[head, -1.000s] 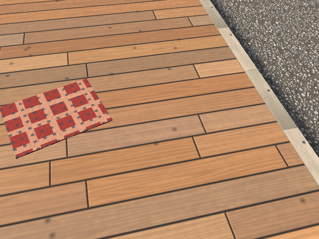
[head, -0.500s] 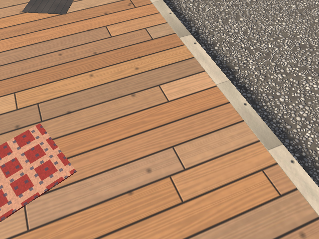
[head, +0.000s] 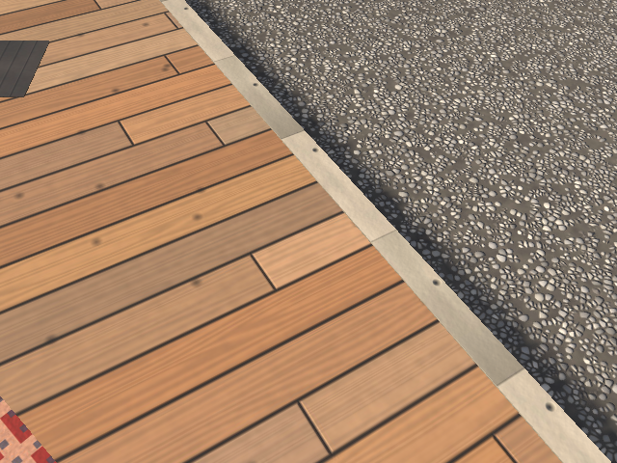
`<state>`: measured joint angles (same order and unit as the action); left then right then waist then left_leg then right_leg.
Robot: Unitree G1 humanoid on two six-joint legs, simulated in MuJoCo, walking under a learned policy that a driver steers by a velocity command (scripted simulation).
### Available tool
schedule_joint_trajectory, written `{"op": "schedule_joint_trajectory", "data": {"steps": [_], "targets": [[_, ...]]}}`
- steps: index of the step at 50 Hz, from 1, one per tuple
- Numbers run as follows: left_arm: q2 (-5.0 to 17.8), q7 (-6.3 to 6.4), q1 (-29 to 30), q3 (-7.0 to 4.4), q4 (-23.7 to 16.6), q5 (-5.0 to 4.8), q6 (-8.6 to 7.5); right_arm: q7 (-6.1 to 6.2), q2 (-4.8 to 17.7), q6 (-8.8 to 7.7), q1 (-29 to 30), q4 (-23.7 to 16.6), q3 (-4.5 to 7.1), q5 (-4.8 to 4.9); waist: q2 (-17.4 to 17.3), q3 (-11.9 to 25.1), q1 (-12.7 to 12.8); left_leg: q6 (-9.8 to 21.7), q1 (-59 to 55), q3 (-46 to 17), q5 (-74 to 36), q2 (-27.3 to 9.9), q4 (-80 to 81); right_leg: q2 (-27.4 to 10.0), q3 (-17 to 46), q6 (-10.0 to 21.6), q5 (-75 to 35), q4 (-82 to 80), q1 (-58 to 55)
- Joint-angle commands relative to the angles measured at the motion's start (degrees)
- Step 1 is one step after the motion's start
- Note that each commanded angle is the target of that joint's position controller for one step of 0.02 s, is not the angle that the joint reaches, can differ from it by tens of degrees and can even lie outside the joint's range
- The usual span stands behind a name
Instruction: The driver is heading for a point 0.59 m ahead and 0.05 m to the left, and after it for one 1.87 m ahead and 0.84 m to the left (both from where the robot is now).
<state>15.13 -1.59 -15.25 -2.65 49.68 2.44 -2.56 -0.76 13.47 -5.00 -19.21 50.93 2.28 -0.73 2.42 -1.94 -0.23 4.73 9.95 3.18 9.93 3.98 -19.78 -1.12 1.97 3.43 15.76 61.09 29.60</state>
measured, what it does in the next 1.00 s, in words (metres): walks ahead, turning left: right foot, then left foot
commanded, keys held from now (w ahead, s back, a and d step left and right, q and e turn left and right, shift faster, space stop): w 0.32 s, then w+q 0.40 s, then q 0.28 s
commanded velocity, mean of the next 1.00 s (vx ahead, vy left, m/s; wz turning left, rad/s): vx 0.44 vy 0.00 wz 0.25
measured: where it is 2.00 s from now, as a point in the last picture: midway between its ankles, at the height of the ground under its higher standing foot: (328, 442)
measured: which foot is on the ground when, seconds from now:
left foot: down 0.00-0.34, up 0.36-0.84, down 0.86-1.00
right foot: up 0.00-0.30, down 0.32-0.84, up 0.86-1.00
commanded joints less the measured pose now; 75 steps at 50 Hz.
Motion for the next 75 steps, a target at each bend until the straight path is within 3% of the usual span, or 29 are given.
{"op": "schedule_joint_trajectory", "data": {"steps": [1, 6, 11, 13, 15, 16, 17, 18, 19, 20, 22, 27, 37, 41, 42, 43, 44, 45, 46, 47, 49, 53, 60, 63, 68, 72, 73, 74, 75], "targets": [[1.82, -0.51, 0.92, -0.02, -3.28, 0.1, 0.16, -0.07, 5.6, -1.21, -2.4, -1.06, 1.05, 0.37, -6.48, -1.12, 0.86, 7.93, -2.17, -12.79, -12.09, -15.01, 12.65, -3.29, -1.27, -1.38, -5.78, -3.92, 6.96], [0.09, -0.73, 12.56, 1.27, -6.56, -0.62, -0.15, 0.04, 5.94, -1.0, -7.33, 1.64, 0.95, 0.55, -6.5, -2.39, -1.9, 6.04, -3.99, -8.02, -17.73, -12.9, 12.66, -2.76, -4.61, -2.19, -15.05, -19.68, 5.21], [1.08, -0.33, 18.51, 1.27, -8.39, -0.92, -0.52, 0.78, 6.71, -0.43, -10.9, 4.08, 0.96, -0.15, -6.57, -3.29, -3.07, 5.99, -11.6, -8.6, -23.38, -16.14, 9.19, -1.25, -5.26, -0.42, -12.19, -26.92, 3.77], [1.74, 0.04, 16.76, 0.91, -8.0, -0.79, -0.92, 1.17, 7.33, -0.13, -10.11, 4.62, 1.1, -0.35, -6.78, -2.56, -1.55, 5.2, -13.57, -8.12, -31.1, -16.85, 5.05, 0.24, -5.68, 1.21, -7.96, -29.7, -0.66], [3.34, 0.9, 4.72, -0.21, -3.76, -0.29, -1.78, 1.27, 7.63, 0.25, -8.96, 5.02, 1.08, -0.06, -5.24, 3.65, 3.84, 3.4, -11.77, -5.26, -41.18, -14.4, -9.16, 3.38, -6.96, 3.74, -7.89, -35.37, -16.93], [6.5, 1.6, -5.4, -1.35, -1.02, 0.76, -2.44, 1.25, 6.59, 0.15, -8.29, 3.96, 0.63, 0.29, -2.93, 9.94, 7.61, 2.22, -2.58, -3.53, -30.9, -12.22, -22.03, -2.94, -0.2, 6.38, -6.29, -35.32, -31.76], [12.71, 2.13, -12.12, -2.97, -0.51, 2.0, -2.45, 0.77, 0.22, 0.05, -12.93, 1.77, -0.9, 2.26, 8.84, 18.74, 7.21, -0.66, 17.88, 1.08, 0.01, -4.22, -43.82, -21.07, 24.71, 12.99, -1.39, -37.53, -50.49], [11.03, 1.71, -10.7, -3.0, -0.41, -0.46, -1.47, 1.25, 5.1, 0.46, -12.76, 3.09, 0.57, 1.07, 6.31, 18.86, 6.96, -0.06, 24.89, -3.94, 20.03, -1.27, -52.04, -24.25, 35.67, 14.89, 0.4, -44.15, -47.23], [7.86, 1.49, -4.74, -2.14, -0.89, -1.44, -1.27, 1.21, 6.38, 0.73, -7.97, 2.16, 1.26, 0.33, 2.03, 8.91, 4.33, 0.52, 27.26, -6.43, 15.04, -4.81, -52.96, -21.05, 26.21, 12.67, 2.57, -45.63, -38.54], [4.53, 1.22, -0.38, -1.33, -1.44, -1.47, -1.68, 0.78, 4.96, 0.59, -5.43, 1.69, 1.0, 0.37, 0.73, 3.85, 2.79, 0.54, 25.77, -6.62, 10.53, -6.89, -50.04, -18.52, 19.29, 10.72, 0.04, -48.55, -30.5], [1.46, 1.45, 1.71, -0.48, -0.61, -1.54, -2.57, 0.15, 3.45, 1.91, -5.33, 2.34, 1.11, -0.71, 1.99, -0.44, -0.17, -0.17, 21.11, -6.36, 7.17, -8.97, -45.45, -13.72, 9.4, 6.4, -5.43, -52.11, -21.58], [2.53, 1.82, -3.02, -0.83, 2.09, -1.66, -4.44, -1.18, 1.75, 3.95, -0.61, 1.01, 1.45, -0.91, 0.76, -1.78, -1.39, -1.39, 25.79, -5.43, -0.9, -9.54, -43.48, -12.17, -0.75, 5.53, -16.08, -54.73, -21.72], [3.22, 3.37, -11.39, -0.46, 6.35, -1.37, -3.57, -2.28, 0.0, 3.58, 17.84, -5.97, -0.06, -1.09, 0.28, -5.46, 2.24, 0.23, 27.23, 3.3, -9.5, -7.16, -19.08, -12.55, -12.55, 3.61, -36.04, -50.05, -31.83], [5.93, 4.56, -9.49, -1.23, 6.4, -1.5, -2.23, -1.57, 1.9, 2.86, 7.69, -3.56, 0.88, -1.86, 3.39, 1.1, -2.08, 4.04, 13.26, 7.04, -1.51, 0.04, -15.13, -12.36, -15.68, 2.03, -63.96, -30.12, -34.07], [6.43, 4.55, -8.61, -1.45, 5.91, -1.73, -1.83, -1.26, 3.51, 2.24, 1.63, -1.78, 1.7, -2.17, 3.1, 4.81, -4.48, 5.51, 5.51, 5.71, -4.12, 1.25, -10.96, -11.82, -15.59, 1.49, -58.85, -19.65, -31.59], [6.65, 4.19, -7.19, -1.58, 4.89, -2.38, -1.85, -0.66, 6.81, 1.53, -4.39, -0.37, 2.98, -2.85, -0.18, 8.78, -8.23, 8.12, -5.87, 0.34, -15.87, -2.5, -5.64, -9.37, -16.16, -0.62, -41.55, -4.28, -23.1], [-0.04, 3.5, -12.63, -0.43, 2.31, -2.15, -1.95, -0.04, 14.01, 1.61, -3.09, -0.99, 4.74, -2.49, -13.62, 15.45, -2.37, 15.22, -24.84, -19.53, -57.31, -21.56, -15.43, -0.85, -15.05, -3.18, 19.82, 16.2, -2.83], [3.1, 3.45, -11.02, -0.93, 0.67, -2.81, -1.42, 0.23, 15.67, 2.53, -6.93, -2.01, 5.37, 0.26, -9.41, 24.76, -5.61, 23.11, -29.81, -33.58, -59.74, -27.25, -10.09, 3.43, -3.73, -4.22, 21.38, 26.03, 4.67], [3.59, 3.35, -6.19, -0.94, -0.44, -2.52, -1.46, 0.93, 13.89, 3.48, -2.34, -3.08, 5.07, 0.84, -4.47, 18.17, -4.73, 21.28, -22.65, -27.87, -51.01, -25.17, -5.9, -0.27, -0.63, -4.1, 14.25, 24.46, 7.74], [3.35, 3.26, -3.18, -0.85, -1.33, -2.24, -1.63, 1.19, 10.34, 4.0, 2.46, -3.78, 4.14, 1.25, -3.34, 9.98, -3.17, 18.58, -13.55, -24.18, -43.81, -22.25, -2.44, -1.87, -0.86, -4.16, 9.9, 19.67, 7.89], [3.46, 3.27, -3.28, -1.24, -1.4, -0.41, -0.05, 1.52, 6.48, 4.41, 5.92, -4.32, 3.08, 1.6, -1.33, 4.18, 0.49, 14.33, -1.87, -18.69, -39.38, -16.95, 1.1, -3.43, -0.38, -5.06, 7.38, 12.22, 2.72], [1.44, 3.3, -4.51, -0.98, -2.19, -0.54, 2.93, 0.96, 8.93, 3.55, 5.91, -4.89, 3.52, 0.06, -2.89, 6.67, 2.38, 11.81, 3.43, -15.36, -39.49, -12.65, 1.17, -2.21, -0.94, -6.14, 4.3, 4.78, -1.42], [3.87, 3.71, 5.66, -1.43, -6.6, -0.82, 4.5, 1.31, 10.41, 5.33, 2.66, -6.14, 4.19, -0.09, -7.23, 5.5, -1.25, 9.23, 0.93, -23.49, -10.51, -11.44, 3.62, -1.82, 1.48, -7.21, 1.12, -4.67, 4.36], [4.01, 3.93, 8.22, -1.26, -7.93, -1.19, 4.41, 1.37, 10.67, 5.83, 1.57, -6.54, 4.44, -0.38, -7.96, 4.46, -2.26, 9.26, -0.86, -27.17, -5.99, -11.67, 3.05, -0.66, 2.4, -6.72, 3.07, -8.94, 4.49], [4.33, 4.33, 8.27, -0.76, -9.32, -2.36, 3.47, 1.06, 11.42, 6.39, 2.14, -7.43, 4.84, -0.81, -9.15, 4.89, -2.22, 8.96, -1.57, -31.6, -14.85, -11.46, -0.42, 2.77, 2.54, -4.87, 7.65, -17.31, -2.39], [4.55, 4.87, 1.03, -0.49, -8.46, -2.72, 2.32, 0.83, 11.14, 7.03, 6.7, -8.64, 4.78, 0.24, -8.83, 4.95, 2.06, 3.95, 3.14, -32.91, -14.38, -7.64, -4.42, 3.89, 1.93, -3.01, 0.53, -38.48, -17.52], [7.4, 5.33, 0.28, -1.12, -8.46, -1.85, 1.94, 1.02, 9.0, 6.98, 6.55, -9.32, 4.18, 0.76, -4.0, 4.9, 1.65, 0.52, 8.68, -29.43, -3.15, -3.75, -9.19, -2.46, 7.28, -1.63, -1.13, -46.02, -23.59], [12.96, 5.64, 3.64, -1.92, -10.43, -1.06, 2.24, 1.2, 4.52, 6.77, 2.54, -10.26, 3.16, 1.28, 9.88, 5.5, -1.74, -3.26, 18.47, -16.65, 17.74, 5.24, -21.78, -18.48, 23.07, 3.62, -8.37, -48.95, -29.25], [13.12, 5.06, 4.36, -2.13, -10.7, -0.71, 2.78, 1.62, 10.27, 6.89, 2.86, -9.32, 4.49, -0.73, 7.83, 3.88, -0.61, -4.13, 21.04, -10.6, 25.18, 6.08, -33.03, -22.57, 25.99, 10.06, -20.52, -46.7, -22.6]]}}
